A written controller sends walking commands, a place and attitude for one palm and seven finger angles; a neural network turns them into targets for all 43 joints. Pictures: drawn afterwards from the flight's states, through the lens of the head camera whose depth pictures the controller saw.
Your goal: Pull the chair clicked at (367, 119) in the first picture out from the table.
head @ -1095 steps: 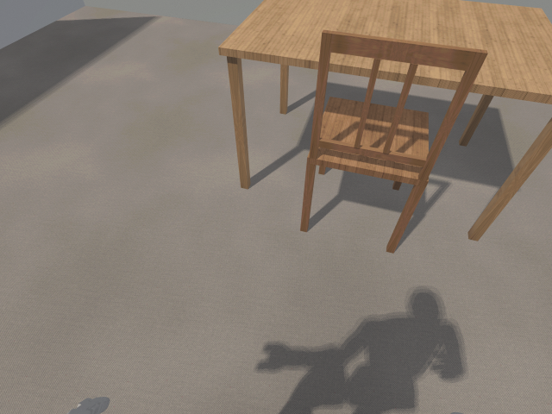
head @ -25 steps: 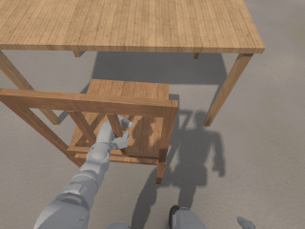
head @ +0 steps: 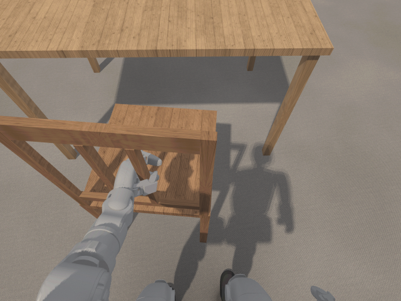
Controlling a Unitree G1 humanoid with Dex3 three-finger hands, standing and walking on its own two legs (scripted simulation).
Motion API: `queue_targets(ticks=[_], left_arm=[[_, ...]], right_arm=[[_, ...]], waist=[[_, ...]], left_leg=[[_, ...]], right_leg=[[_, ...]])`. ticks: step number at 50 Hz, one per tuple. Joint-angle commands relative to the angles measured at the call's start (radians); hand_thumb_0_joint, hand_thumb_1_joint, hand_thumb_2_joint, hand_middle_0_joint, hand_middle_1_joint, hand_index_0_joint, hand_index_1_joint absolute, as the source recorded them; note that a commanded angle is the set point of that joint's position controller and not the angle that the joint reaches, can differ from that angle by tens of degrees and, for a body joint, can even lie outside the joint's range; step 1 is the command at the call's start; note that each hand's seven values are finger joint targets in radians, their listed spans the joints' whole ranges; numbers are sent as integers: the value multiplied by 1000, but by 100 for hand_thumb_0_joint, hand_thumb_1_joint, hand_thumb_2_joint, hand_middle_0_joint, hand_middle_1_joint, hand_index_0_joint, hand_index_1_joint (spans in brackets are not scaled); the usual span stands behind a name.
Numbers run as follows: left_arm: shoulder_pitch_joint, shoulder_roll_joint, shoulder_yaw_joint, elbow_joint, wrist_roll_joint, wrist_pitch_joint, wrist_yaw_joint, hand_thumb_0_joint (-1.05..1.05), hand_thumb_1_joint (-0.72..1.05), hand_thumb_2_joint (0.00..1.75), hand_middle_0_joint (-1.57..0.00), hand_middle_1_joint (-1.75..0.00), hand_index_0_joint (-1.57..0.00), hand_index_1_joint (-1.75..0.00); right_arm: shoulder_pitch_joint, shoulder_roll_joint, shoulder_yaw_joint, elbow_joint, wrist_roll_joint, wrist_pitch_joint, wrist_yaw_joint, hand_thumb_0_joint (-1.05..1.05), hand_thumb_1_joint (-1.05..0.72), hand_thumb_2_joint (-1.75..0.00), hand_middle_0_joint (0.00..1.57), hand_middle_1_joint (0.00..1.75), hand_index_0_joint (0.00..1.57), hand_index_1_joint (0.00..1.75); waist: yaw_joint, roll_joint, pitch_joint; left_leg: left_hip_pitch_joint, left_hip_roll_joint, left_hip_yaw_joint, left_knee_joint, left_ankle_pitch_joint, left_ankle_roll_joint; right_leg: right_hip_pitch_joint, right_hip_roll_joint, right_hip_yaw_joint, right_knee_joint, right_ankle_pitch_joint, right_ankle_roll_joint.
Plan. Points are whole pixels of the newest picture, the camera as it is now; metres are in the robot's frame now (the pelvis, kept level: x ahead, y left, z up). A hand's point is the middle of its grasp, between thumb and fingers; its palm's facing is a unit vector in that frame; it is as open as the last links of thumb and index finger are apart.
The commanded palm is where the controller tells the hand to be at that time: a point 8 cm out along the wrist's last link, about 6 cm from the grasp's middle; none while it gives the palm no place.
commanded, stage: step backward, pulling the chair out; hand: left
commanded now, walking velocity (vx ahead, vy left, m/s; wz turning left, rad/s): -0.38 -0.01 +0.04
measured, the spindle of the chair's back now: (106, 175) +0.39 +0.23 -0.08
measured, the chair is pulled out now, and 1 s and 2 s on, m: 0.27 0.40 0.63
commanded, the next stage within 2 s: stop walking, hand still on the chair in 1.62 s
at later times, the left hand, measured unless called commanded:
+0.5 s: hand (147, 209) +0.30 +0.12 -0.06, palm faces -0.06 -0.98 -0.18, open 5.2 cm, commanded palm +0.30 +0.17 -0.05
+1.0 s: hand (143, 241) +0.23 +0.12 -0.06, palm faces -0.06 -0.99 -0.16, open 5.1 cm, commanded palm +0.23 +0.17 -0.06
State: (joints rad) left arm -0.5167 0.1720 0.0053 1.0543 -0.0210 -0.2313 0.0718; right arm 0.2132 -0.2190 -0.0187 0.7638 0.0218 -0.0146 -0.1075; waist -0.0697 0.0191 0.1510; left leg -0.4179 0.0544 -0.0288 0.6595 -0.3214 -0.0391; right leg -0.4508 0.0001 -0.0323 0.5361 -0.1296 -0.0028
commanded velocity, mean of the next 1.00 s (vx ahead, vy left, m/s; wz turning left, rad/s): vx -0.38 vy -0.05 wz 0.02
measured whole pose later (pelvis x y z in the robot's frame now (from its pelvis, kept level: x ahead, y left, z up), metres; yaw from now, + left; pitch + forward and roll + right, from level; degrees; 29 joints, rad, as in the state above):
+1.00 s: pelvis -0.13 +0.00 +0.00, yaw +1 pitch +2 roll +0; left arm -0.51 0.17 -0.02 1.01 -0.04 -0.17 0.07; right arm 0.23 -0.26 -0.02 0.75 0.02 -0.01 -0.12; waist -0.06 -0.02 0.15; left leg -0.36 0.00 0.00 0.61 -0.27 0.00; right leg -0.45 -0.02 0.00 0.59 -0.22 0.02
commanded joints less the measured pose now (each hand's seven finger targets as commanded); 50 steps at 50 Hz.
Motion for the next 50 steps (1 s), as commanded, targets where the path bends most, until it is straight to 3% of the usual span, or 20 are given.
queue_targets(ticks=[1, 4, 7, 11, 13, 16, 19, 21, 23, 24, 27, 29, 31, 33, 35, 39, 41, 44, 47, 50], left_arm=[[-250, 168, 28, -158, 18, -65, 24, 0, 90, 90, -50, -145, -50, -145], [-265, 131, 0, -202, 11, -74, 21, 0, 90, 90, -50, -145, -50, -145], [-317, 105, -16, -261, 0, -72, 12, 0, 90, 90, -50, -145, -50, -145], [-331, 122, -4, -217, 21, -68, 6, 0, 90, 90, -50, -145, -50, -145], [-334, 151, 9, -211, 30, -71, 9, 0, 90, 90, -50, -145, -50, -145], [-287, 205, 29, -175, 17, -71, 27, 0, 90, 90, -50, -145, -50, -145], [-282, 181, 43, -129, 25, -53, 30, 0, 90, 90, -50, -145, -50, -145], [-286, 172, 40, -127, 15, -42, 29, 0, 90, 90, -50, -145, -50, -145], [-295, 141, 12, -131, 3, -42, 24, 0, 90, 90, -50, -145, -50, -145], [-312, 121, -1, -149, 5, -50, 20, 0, 90, 90, -50, -145, -50, -145], [-409, 81, -27, -228, 3, -55, 8, 0, 90, 90, -50, -145, -50, -145], [-390, 73, -15, -186, 8, -56, 8, 0, 90, 90, -50, -145, -50, -145], [-381, 78, -14, -161, 17, -56, 6, 0, 90, 90, -50, -145, -50, -145], [-386, 93, -9, -150, 34, -66, 2, 0, 90, 90, -50, -145, -50, -145], [-337, 161, 35, -166, 24, -71, 8, 0, 90, 90, -50, -145, -50, -145], [-291, 225, 61, -158, 10, -59, 15, 0, 90, 90, -50, -145, -50, -145], [-238, 207, 66, -137, 10, -27, 17, 0, 90, 90, -50, -145, -50, -145], [-241, 170, 46, -170, 0, -13, 14, 0, 90, 90, -50, -145, -50, -145], [-277, 110, -6, -235, -20, -18, 5, 0, 90, 90, -50, -145, -50, -145], [-377, 108, -4, -289, -10, -27, 0, 0, 90, 90, -50, -145, -50, -145]], right_arm=[[58, -139, -37, -80, 3, -34, -25, 0, -90, -90, 20, 30, 20, 30], [29, -159, -32, -113, -5, -35, -29, 0, -90, -90, 20, 30, 20, 30], [8, -152, -40, -148, -9, -27, -19, 0, -90, -90, 20, 30, 20, 30], [65, -152, -52, -100, -14, -45, -12, 0, -90, -90, 20, 30, 20, 30], [39, -150, -54, -103, -10, -48, -13, 0, -90, -90, 20, 30, 20, 30], [69, -133, -54, -78, 5, -56, -14, 0, -90, -90, 20, 30, 20, 30], [42, -128, -31, -59, -4, -62, -14, 0, -90, -90, 20, 30, 20, 30], [60, -136, -17, -46, -3, -63, -22, 0, -90, -90, 20, 30, 20, 30], [81, -160, -17, -37, 1, -67, -31, 0, -90, -90, 20, 30, 20, 30], [69, -189, -29, -55, -2, -63, -34, 0, -90, -90, 20, 30, 20, 30], [34, -146, -29, -90, -28, -48, -22, 0, -90, -90, 20, 30, 20, 30], [83, -147, -45, -63, -29, -52, -7, 0, -90, -90, 20, 30, 20, 30], [94, -158, -49, -51, -25, -57, 4, 0, -90, -90, 20, 30, 20, 30], [67, -156, -46, -50, -31, -61, 12, 0, -90, -90, 20, 30, 20, 30], [93, -169, -61, -48, -17, -51, 3, 0, -90, -90, 20, 30, 20, 30], [30, -141, -48, -84, 4, -44, -19, 0, -90, -90, 20, 30, 20, 30], [36, -147, -33, -77, -1, -43, -19, 0, -90, -90, 20, 30, 20, 30], [52, -149, -18, -77, -1, -37, -26, 0, -90, -90, 20, 30, 20, 30], [36, -177, -40, -117, -1, -19, -24, 0, -90, -90, 20, 30, 20, 30], [35, -150, -36, -117, -29, -21, -13, 0, -90, -90, 20, 30, 20, 30]], waist=[[21, -136, -462], [16, 31, -418], [38, 170, -374], [16, 84, -413], [26, 88, -382], [31, -182, -411], [45, -194, -440], [31, -187, -439], [20, -133, -425], [28, -2, -405], [37, 217, -409], [24, 114, -431], [10, 70, -451], [17, 153, -391], [10, 66, -491], [39, -133, -512], [44, -129, -493], [24, -177, -488], [38, 96, -438], [36, 229, -395]], left_leg=[[135, -22, -1, 21, -103, 16], [102, 102, -105, -248, 92, 77], [-58, 251, -233, -326, 104, 175], [109, 164, -116, -134, 423, 114], [-29, 119, -54, -155, 109, 73], [83, -47, 34, 134, -139, 15], [34, -41, -47, 256, -192, 12], [105, -33, -23, 48, -136, 11], [159, 21, -33, -228, 56, 37], [146, 108, -123, -258, 232, 77], [121, 276, -256, -279, 458, 172], [324, 265, -226, -128, 831, 168], [356, 233, -176, -63, 918, 127], [236, 208, -147, -97, 759, 94], [223, 168, -94, -54, 661, 62], [38, -31, -18, 183, -183, -4], [27, -24, -68, 193, -203, -1], [113, -4, -34, -78, -56, 10], [134, 201, -166, -276, 381, 118], [169, 277, -229, -248, 552, 183]], right_leg=[[193, -240, 156, -212, -7, -60], [168, -71, 47, -52, -148, 28], [255, -2, 44, 193, -222, 12], [267, -33, 75, 3, 76, 15], [264, -82, 113, 1, -108, -4], [107, -276, 320, -300, -338, -75], [216, -308, 261, -233, -29, -121], [221, -251, 164, -169, 85, -78], [214, -176, 110, -97, 57, -14], [181, -85, 61, -17, 35, 26], [150, -31, 50, 250, -233, 15], [102, -33, 72, 121, -162, 0], [172, -39, 75, 17, 59, -1], [215, -61, 76, 2, 99, -10], [321, -84, 106, -25, 377, -10], [331, -324, 301, -173, 315, -100], [323, -336, 272, -161, 280, -139], [343, -242, 159, -101, 328, -67], [261, -39, 45, 88, 12, 27], [151, -21, 55, 214, -273, 10]])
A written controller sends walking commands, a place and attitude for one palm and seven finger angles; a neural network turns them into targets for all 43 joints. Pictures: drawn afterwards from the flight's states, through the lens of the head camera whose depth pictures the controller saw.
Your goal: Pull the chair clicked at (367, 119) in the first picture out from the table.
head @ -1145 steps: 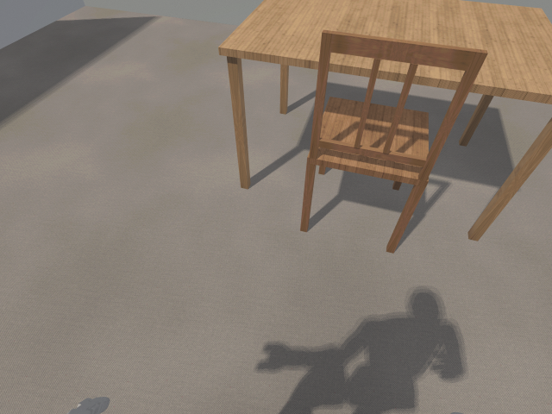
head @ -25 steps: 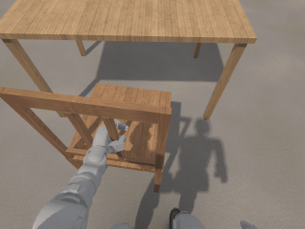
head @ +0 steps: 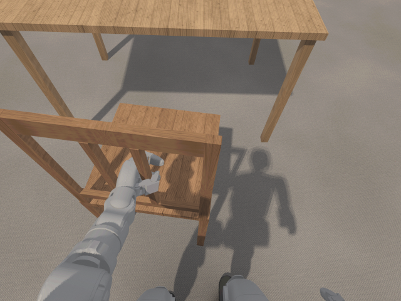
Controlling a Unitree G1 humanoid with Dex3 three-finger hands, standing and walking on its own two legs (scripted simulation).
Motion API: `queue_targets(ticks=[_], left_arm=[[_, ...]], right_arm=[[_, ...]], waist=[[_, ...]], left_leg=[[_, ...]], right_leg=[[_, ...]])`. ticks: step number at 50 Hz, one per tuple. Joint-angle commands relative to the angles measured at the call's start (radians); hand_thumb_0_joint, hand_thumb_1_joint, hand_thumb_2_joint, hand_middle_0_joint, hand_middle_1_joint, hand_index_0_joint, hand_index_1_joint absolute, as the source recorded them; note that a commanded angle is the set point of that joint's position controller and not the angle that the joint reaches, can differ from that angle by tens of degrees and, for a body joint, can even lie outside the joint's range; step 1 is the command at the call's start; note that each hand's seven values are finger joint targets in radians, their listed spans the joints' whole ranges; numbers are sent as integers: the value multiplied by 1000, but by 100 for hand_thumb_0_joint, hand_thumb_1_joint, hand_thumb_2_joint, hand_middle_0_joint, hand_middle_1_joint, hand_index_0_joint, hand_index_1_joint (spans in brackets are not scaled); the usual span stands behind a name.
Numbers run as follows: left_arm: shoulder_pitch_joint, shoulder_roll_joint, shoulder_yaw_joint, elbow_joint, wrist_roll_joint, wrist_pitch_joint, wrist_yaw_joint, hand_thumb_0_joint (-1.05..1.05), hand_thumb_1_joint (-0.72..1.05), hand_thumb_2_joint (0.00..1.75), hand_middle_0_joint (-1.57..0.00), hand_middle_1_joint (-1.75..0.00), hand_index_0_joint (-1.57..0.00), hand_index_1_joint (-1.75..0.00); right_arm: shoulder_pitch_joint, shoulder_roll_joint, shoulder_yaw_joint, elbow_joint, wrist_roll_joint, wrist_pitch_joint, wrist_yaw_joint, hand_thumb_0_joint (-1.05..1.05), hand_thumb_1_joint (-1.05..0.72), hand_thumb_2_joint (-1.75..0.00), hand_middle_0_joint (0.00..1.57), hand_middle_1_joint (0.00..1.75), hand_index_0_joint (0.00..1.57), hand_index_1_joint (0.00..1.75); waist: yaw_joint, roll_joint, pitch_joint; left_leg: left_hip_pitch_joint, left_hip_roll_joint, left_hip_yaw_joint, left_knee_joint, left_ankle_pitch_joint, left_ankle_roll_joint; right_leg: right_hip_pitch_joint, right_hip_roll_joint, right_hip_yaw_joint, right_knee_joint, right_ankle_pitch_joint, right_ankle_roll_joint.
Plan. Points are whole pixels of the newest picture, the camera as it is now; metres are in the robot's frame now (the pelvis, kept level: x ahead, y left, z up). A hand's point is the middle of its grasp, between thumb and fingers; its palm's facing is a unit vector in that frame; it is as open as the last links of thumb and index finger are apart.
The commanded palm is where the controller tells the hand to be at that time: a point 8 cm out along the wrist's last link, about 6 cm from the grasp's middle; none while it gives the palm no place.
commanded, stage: step backward, pulling the chair out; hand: left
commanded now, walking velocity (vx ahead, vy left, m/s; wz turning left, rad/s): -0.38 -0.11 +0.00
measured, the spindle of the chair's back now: (108, 173) +0.39 +0.23 -0.08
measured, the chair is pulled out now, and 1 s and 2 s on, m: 0.40 0.63 0.66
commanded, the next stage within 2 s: stop walking, hand still on the chair in 0.62 s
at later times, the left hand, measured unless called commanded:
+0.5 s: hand (149, 230) +0.25 +0.11 -0.06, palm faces -0.09 -0.98 -0.15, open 5.1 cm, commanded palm +0.26 +0.16 -0.06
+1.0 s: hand (142, 299) +0.13 +0.11 -0.05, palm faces -0.08 -0.99 -0.15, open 5.1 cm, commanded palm +0.12 +0.16 -0.03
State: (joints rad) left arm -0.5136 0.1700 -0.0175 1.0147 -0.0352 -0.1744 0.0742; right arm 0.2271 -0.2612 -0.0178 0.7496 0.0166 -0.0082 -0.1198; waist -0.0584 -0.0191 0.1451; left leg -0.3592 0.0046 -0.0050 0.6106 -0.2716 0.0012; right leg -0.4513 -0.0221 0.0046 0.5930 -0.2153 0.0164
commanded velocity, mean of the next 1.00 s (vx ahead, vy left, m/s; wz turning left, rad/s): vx -0.18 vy -0.02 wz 0.03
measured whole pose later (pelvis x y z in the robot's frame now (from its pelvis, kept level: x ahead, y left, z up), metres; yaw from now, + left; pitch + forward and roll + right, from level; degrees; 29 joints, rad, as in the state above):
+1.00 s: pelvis -0.18 +0.00 +0.00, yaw -2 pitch -3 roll -1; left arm -0.28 0.15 -0.05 0.86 -0.05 -0.12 0.06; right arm 0.29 -0.22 0.02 0.72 0.03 -0.03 -0.11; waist -0.04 0.02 0.11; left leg -0.31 0.02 -0.03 0.57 -0.21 0.01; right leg -0.28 -0.01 0.01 0.54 -0.28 0.02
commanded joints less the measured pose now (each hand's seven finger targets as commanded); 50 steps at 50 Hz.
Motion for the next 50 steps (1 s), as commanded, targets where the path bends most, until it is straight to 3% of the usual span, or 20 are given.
queue_targets(ticks=[1, 3, 6, 9, 11, 14, 16, 17, 20, 22, 24, 28, 30, 33, 35, 38, 41, 43, 47, 50], left_arm=[[-369, 93, 10, -215, 8, -87, 0, 0, 90, 90, -50, -145, -50, -145], [-368, 97, 15, -181, 24, -101, 1, 0, 90, 90, -50, -145, -50, -145], [-368, 144, 26, -170, 40, -116, 0, 0, 90, 90, -50, -145, -50, -145], [-322, 215, 72, -137, 25, -122, 9, 0, 90, 90, -50, -145, -50, -145], [-269, 228, 78, -100, 18, -93, 8, 0, 90, 90, -50, -145, -50, -145], [-250, 183, 71, -101, 17, -72, 6, 0, 90, 90, -50, -145, -50, -145], [-257, 166, 52, -123, 9, -67, 8, 0, 90, 90, -50, -145, -50, -145], [-271, 144, 35, -153, 6, -75, 5, 0, 90, 90, -50, -145, -50, -145], [-381, 94, 3, -242, 4, -90, -8, 0, 90, 90, -50, -145, -50, -145], [-368, 76, 2, -199, 7, -92, -3, 0, 90, 90, -50, -145, -50, -145], [-364, 85, 10, -159, 19, -99, -2, 0, 90, 90, -50, -145, -50, -145], [-323, 128, 28, -114, 29, -99, -13, 0, 90, 90, -50, -145, -50, -145], [-287, 193, 70, -107, 16, -88, -6, 0, 90, 90, -50, -145, -50, -145], [-279, 235, 84, -99, 4, -82, 5, 0, 90, 90, -50, -145, -50, -145], [-250, 246, 94, -72, 1, -65, 11, 0, 90, 90, -50, -145, -50, -145], [-243, 205, 88, -262, -2, -55, 15, 0, 90, 90, -50, -145, -50, -145], [-181, 120, 31, -306, -5, -40, 9, 0, 90, 90, -50, -145, -50, -145], [-190, 90, 11, -367, -11, -24, 5, 0, 90, 90, -50, -145, -50, -145], [-116, 66, -18, -387, -7, -15, -12, 0, 90, 90, -50, -145, -50, -145], [-73, 94, -9, -399, 6, -15, -13, 0, 90, 90, -50, -145, -50, -145]], right_arm=[[54, -108, -42, -83, -24, -33, 7, 0, -90, -90, 20, 30, 20, 30], [80, -119, -50, -59, -21, -47, 21, 0, -90, -90, 20, 30, 20, 30], [81, -130, -52, -49, -13, -49, 19, 0, -90, -90, 20, 30, 20, 30], [36, -110, -55, -66, 6, -47, -9, 0, -90, -90, 20, 30, 20, 30], [10, -110, -42, -71, 6, -45, -16, 0, -90, -90, 20, 30, 20, 30], [25, -110, -21, -60, 0, -50, -18, 0, -90, -90, 20, 30, 20, 30], [44, -129, -19, -55, 0, -49, -27, 0, -90, -90, 20, 30, 20, 30], [35, -151, -30, -75, -2, -44, -28, 0, -90, -90, 20, 30, 20, 30], [-2, -108, -30, -103, -30, -34, -4, 0, -90, -90, 20, 30, 20, 30], [52, -109, -42, -74, -31, -43, 12, 0, -90, -90, 20, 30, 20, 30], [78, -119, -52, -54, -25, -55, 25, 0, -90, -90, 20, 30, 20, 30], [59, -129, -45, -54, -13, -55, 29, 0, -90, -90, 20, 30, 20, 30], [50, -138, -55, -65, 4, -48, 13, 0, -90, -90, 20, 30, 20, 30], [12, -106, -38, -86, 16, -44, -2, 0, -90, -90, 20, 30, 20, 30], [-4, -116, -30, -76, 12, -41, -11, 0, -90, -90, 20, 30, 20, 30], [-12, -94, -6, -118, 7, -49, -12, 0, -90, -90, 20, 30, 20, 30], [-29, -100, 0, -147, 4, -44, -12, 0, -90, -90, 20, 30, 20, 30], [-38, -87, 6, -181, 12, -38, -5, 0, -90, -90, 20, 30, 20, 30], [-10, -79, 8, -161, 7, -57, 4, 0, -90, -90, 20, 30, 20, 30], [5, -90, -1, -148, 3, -66, 7, 0, -90, -90, 20, 30, 20, 30]], waist=[[17, 232, -402], [5, 157, -455], [-5, 118, -469], [5, -40, -522], [33, -82, -467], [25, -143, -450], [13, -82, -442], [18, 12, -430], [25, 294, -421], [17, 199, -418], [5, 182, -448], [17, 182, -437], [22, 62, -450], [28, -84, -440], [42, -63, -386], [24, -145, -392], [38, 135, -336], [48, 190, -311], [42, 174, -298], [34, 48, -279]], left_leg=[[220, 319, -245, -124, 688, 140], [343, 287, -202, -17, 870, 98], [219, 214, -101, -9, 668, 22], [54, 72, -14, 123, 20, -40], [-20, 30, -66, 223, -220, -42], [13, 36, -81, 94, -173, -32], [97, 87, -80, -170, 76, -10], [115, 172, -160, -220, 292, 36], [110, 335, -297, -246, 444, 150], [287, 342, -277, -122, 787, 162], [410, 319, -240, -59, 911, 128], [245, 244, -148, -29, 627, 60], [113, 196, -105, -41, 358, 18], [57, 65, -15, 101, -77, -28], [45, 35, -45, 181, -165, -30], [129, 43, -58, -16, -96, 1], [64, 158, -214, -281, -222, 79], [-85, 215, -308, -381, -382, 132], [7, 149, -206, -301, -283, 107], [61, 89, -132, -238, -257, 62]], right_leg=[[124, 0, 29, 85, -152, -17], [166, -11, 36, -74, 72, -22], [307, -70, 63, -123, 480, -30], [394, -234, 202, -153, 674, -83], [320, -306, 239, -209, 467, -136], [318, -259, 160, -186, 406, -115], [290, -165, 76, -122, 320, -51], [249, -59, 17, -60, 220, 2], [144, 3, 14, 211, -210, -2], [68, 3, 36, 134, -221, -17], [91, 3, 30, -17, -121, -16], [250, -34, 42, -158, 216, -22], [323, -62, 67, -127, 257, -30], [230, -238, 229, -237, 101, -90], [155, -280, 240, -275, -28, -134], [181, -205, 132, -218, -112, -83], [210, -30, 18, -71, -311, -8], [330, 18, 1, 90, -223, -6], [343, 7, 5, -85, -159, -6], [279, -15, 52, -203, -227, -13]])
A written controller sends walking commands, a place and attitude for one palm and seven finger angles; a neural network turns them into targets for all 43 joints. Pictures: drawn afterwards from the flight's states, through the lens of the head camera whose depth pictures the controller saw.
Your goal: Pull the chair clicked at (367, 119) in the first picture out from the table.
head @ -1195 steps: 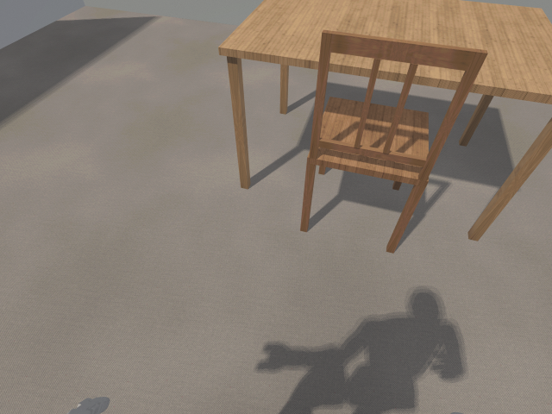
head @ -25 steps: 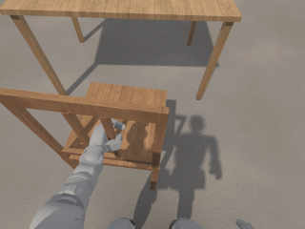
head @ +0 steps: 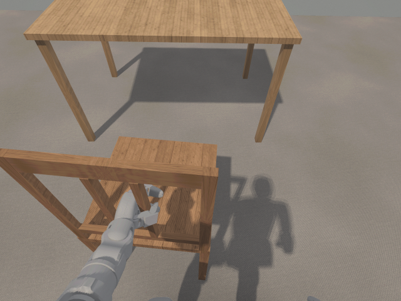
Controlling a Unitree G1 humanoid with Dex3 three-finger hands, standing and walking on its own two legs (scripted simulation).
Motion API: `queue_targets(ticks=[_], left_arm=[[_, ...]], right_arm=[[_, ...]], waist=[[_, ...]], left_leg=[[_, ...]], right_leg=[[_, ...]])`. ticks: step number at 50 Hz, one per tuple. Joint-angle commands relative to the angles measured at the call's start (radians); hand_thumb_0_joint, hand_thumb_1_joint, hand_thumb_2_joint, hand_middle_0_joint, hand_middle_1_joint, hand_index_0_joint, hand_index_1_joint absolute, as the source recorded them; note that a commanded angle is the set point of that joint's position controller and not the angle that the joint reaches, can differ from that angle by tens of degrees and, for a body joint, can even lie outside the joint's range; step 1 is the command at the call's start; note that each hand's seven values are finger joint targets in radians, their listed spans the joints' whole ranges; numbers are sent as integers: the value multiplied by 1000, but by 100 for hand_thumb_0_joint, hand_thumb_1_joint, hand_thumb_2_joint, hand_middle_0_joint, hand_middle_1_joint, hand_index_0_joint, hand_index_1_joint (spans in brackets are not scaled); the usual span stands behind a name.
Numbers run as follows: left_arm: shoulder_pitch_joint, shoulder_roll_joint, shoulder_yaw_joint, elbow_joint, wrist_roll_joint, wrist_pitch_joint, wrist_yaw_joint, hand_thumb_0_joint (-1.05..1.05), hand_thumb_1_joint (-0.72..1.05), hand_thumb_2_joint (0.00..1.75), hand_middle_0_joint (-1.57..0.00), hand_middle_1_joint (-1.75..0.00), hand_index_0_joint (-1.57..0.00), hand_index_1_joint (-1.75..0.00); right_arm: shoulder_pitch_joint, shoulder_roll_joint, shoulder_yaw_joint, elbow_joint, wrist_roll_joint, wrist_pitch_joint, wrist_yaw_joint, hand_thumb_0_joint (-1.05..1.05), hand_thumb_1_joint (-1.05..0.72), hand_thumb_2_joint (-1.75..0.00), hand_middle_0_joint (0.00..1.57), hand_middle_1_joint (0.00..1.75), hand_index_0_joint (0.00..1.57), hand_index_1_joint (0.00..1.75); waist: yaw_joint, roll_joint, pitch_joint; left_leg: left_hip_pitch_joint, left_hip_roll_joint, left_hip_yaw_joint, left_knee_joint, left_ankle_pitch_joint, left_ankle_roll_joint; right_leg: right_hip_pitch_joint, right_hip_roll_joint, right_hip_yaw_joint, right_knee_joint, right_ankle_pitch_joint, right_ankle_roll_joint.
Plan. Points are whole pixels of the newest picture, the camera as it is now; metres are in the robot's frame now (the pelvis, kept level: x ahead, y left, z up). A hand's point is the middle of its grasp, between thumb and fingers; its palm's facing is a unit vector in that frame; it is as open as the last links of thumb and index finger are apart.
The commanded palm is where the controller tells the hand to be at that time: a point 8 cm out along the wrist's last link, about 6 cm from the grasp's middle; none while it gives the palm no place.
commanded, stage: stop walking, hand still on the chair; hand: left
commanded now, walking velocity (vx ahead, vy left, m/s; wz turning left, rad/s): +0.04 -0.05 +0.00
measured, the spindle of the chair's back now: (107, 208) +0.33 +0.24 -0.08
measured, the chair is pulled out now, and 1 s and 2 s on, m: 0.63 0.66 0.66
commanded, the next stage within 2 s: open the thumb and straighten the fingers in 0.70 s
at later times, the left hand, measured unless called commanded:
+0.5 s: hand (151, 225) +0.28 +0.12 -0.06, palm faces +0.00 -0.99 -0.15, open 5.2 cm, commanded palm +0.26 +0.17 -0.04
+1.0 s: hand (149, 222) +0.29 +0.13 -0.06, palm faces -0.02 -0.99 -0.12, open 6.7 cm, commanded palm +0.27 +0.17 -0.04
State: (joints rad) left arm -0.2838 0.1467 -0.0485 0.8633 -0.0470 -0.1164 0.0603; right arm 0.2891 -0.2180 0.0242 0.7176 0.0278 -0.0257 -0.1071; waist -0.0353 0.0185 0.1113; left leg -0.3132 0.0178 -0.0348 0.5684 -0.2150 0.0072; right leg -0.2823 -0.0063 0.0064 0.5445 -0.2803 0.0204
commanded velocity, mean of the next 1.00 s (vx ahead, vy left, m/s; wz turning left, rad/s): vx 0.00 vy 0.00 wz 0.00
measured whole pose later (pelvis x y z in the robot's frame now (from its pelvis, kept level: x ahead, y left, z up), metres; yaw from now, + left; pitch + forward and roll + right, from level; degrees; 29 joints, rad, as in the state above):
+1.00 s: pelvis +0.04 -0.01 -0.01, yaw +1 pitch +4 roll +0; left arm 0.12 0.17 -0.06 0.41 -0.08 -0.05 0.03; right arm 0.23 -0.23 0.02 0.63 0.05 -0.06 -0.04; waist -0.05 0.02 -0.03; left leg -0.42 0.01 -0.04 0.66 -0.31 -0.01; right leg -0.39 -0.02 0.00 0.64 -0.32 0.02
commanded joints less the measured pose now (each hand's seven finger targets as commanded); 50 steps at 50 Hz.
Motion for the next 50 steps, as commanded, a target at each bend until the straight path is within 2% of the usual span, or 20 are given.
queue_targets(ticks=[1, 4, 6, 9, 10, 14, 17, 21, 23, 32, 36, 39, 40, 41, 42, 43, 44, 47, 49, 50], left_arm=[[-281, 111, 23, -248, 24, -75, 6, 0, 90, 90, -50, -145, -50, -145], [-209, 121, 36, -250, 33, -75, 13, 0, 90, 90, -50, -145, -50, -145], [-150, 131, 47, -271, 37, -74, 20, 0, 90, 90, -50, -145, -50, -145], [-83, 116, 42, -307, 38, -74, 22, 0, 90, 90, -50, -145, -50, -145], [-61, 129, 47, -325, 37, -73, 23, 0, 90, 90, -50, -145, -50, -145], [9, 111, 38, -393, 38, -69, 24, 0, 90, 90, -50, -145, -50, -145], [65, 107, 34, -420, 34, -60, 26, 0, 90, 90, -50, -145, -50, -145], [98, 110, 32, -467, 30, -52, 29, 0, 90, 90, -50, -145, -50, -145], [115, 106, 28, -481, 29, -48, 31, 0, 90, 90, -50, -145, -50, -145], [158, 108, 24, -517, 23, -37, 35, 0, 90, 90, -50, -145, -50, -145], [166, 113, 28, -519, 22, -37, 39, 0, 90, 90, -50, -145, -50, -145], [167, 108, 24, -518, 24, -40, 41, 0, 90, 90, -50, -145, -50, -145], [206, 140, 51, -493, 21, -39, 43, 0, 90, 90, -50, -145, -50, -145], [275, 21, -18, -396, -42, 9, 9, 0, 78, 84, -50, -145, -50, -145], [188, 91, 43, -480, -50, -2, -9, 0, 66, 78, -50, -145, -50, -145], [158, 133, 69, -545, -48, -16, -22, 0, 54, 73, -50, -145, -50, -145], [197, 146, 87, -597, -44, -25, -30, 0, 42, 67, -50, -145, -50, -145], [216, 93, 16, -671, -31, -6, -37, 0, 5, 49, -50, -145, -50, -145], [222, 97, 26, -691, -32, 20, -30, 0, -19, 37, -50, -145, -50, -145], [250, 86, 22, -696, -40, 41, -28, 0, -31, 32, -50, -145, -50, -145]], right_arm=[[-67, -123, -43, -115, -10, -52, -4, 0, -90, -90, 20, 30, 20, 30], [-75, -114, -40, -101, -19, -63, -1, 0, -90, -90, 20, 30, 20, 30], [-76, -113, -41, -100, -18, -69, -2, 0, -90, -90, 20, 30, 20, 30], [-99, -105, -37, -113, -19, -75, -1, 0, -90, -90, 20, 30, 20, 30], [-98, -109, -39, -110, -17, -77, -3, 0, -90, -90, 20, 30, 20, 30], [-115, -107, -39, -132, -18, -79, 2, 0, -90, -90, 20, 30, 20, 30], [-125, -107, -38, -142, -16, -73, 2, 0, -90, -90, 20, 30, 20, 30], [-135, -105, -38, -157, -12, -62, 2, 0, -90, -90, 20, 30, 20, 30], [-138, -105, -38, -165, -12, -54, 3, 0, -90, -90, 20, 30, 20, 30], [-147, -107, -33, -179, -11, -31, -2, 0, -90, -90, 20, 30, 20, 30], [-149, -106, -30, -178, -11, -25, -3, 0, -90, -90, 20, 30, 20, 30], [-149, -103, -30, -179, -11, -20, -3, 0, -90, -90, 20, 30, 20, 30], [-138, -109, -33, -170, -9, -19, -7, 0, -90, -90, 20, 30, 20, 30], [-135, -138, -43, -169, 34, -29, 33, 0, -90, -90, 20, 30, 20, 30], [-149, -152, -49, -180, 33, -37, 49, 0, -90, -90, 20, 30, 20, 30], [-163, -146, -58, -197, 33, -53, 55, 0, -90, -90, 20, 30, 20, 30], [-165, -139, -60, -212, 28, -67, 58, 0, -90, -90, 20, 30, 20, 30], [-161, -134, -53, -238, 26, -90, 65, 0, -90, -90, 20, 30, 20, 30], [-153, -141, -56, -252, 21, -103, 61, 0, -90, -90, 20, 30, 20, 30], [-150, -142, -58, -262, 23, -107, 59, 0, -90, -90, 20, 30, 20, 30]], waist=[[11, -14, -224], [12, -56, -209], [16, -25, -209], [24, -55, -213], [21, -30, -215], [26, -26, -262], [28, -6, -263], [26, 41, -275], [26, 6, -283], [27, 17, -268], [27, 52, -248], [29, 22, -263], [27, 21, -256], [-46, -117, -208], [-24, -137, -213], [-26, -63, -245], [-11, 2, -286], [-24, 32, -295], [-17, 17, -328], [-20, -29, -332]], left_leg=[[47, 65, -77, -173, -278, 45], [114, 52, -54, -137, -188, 28], [123, 63, -60, -170, -163, 30], [132, 72, -56, -171, -61, 32], [147, 73, -51, -173, -14, 31], [183, 86, -47, -157, 158, 25], [198, 91, -47, -159, 217, 24], [211, 87, -36, -156, 232, 20], [213, 88, -36, -150, 255, 19], [209, 92, -42, -167, 244, 19], [195, 90, -44, -182, 196, 20], [198, 89, -42, -176, 191, 21], [193, 89, -43, -180, 194, 21], [76, 41, 16, -136, 69, 10], [16, 32, 19, -108, 15, 13], [4, 19, 28, -81, -26, 17], [-6, 11, 32, -60, -42, 16], [-45, 9, 22, -6, -66, 17], [-70, 7, 14, 29, -63, 17], [-81, 12, 9, 40, -58, 19]], right_leg=[[56, -49, 81, -190, -195, -27], [-18, -79, 113, -237, -220, -39], [-5, -68, 96, -222, -168, -32], [31, -69, 87, -208, -55, -29], [38, -67, 79, -202, -5, -28], [102, -71, 68, -165, 169, -31], [116, -74, 57, -159, 223, -30], [129, -81, 63, -161, 252, -36], [149, -83, 59, -160, 288, -38], [149, -86, 47, -170, 264, -37], [133, -84, 50, -180, 212, -38], [141, -86, 50, -181, 215, -38], [138, -85, 46, -186, 218, -37], [25, -51, -54, -123, 149, -25], [-5, -45, -55, -95, 118, -24], [-30, -44, -44, -76, 79, -25], [-39, -42, -45, -49, 50, -30], [-116, -34, -54, 16, 18, -34], [-143, -30, -60, 55, 14, -32], [-153, -26, -65, 66, 15, -30]])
